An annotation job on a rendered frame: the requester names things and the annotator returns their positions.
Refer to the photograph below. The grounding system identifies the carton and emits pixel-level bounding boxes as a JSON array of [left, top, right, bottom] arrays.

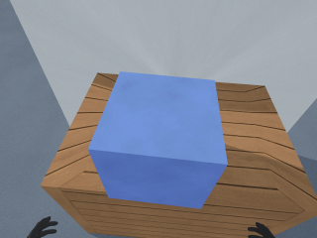
[[87, 71, 228, 209]]

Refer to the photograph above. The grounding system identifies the left robot hand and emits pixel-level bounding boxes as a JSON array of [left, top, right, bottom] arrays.
[[27, 216, 58, 238]]

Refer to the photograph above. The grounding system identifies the pedestal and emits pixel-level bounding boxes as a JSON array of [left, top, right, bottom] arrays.
[[41, 72, 317, 238]]

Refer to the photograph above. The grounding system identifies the right robot hand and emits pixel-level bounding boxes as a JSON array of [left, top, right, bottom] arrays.
[[248, 222, 275, 238]]

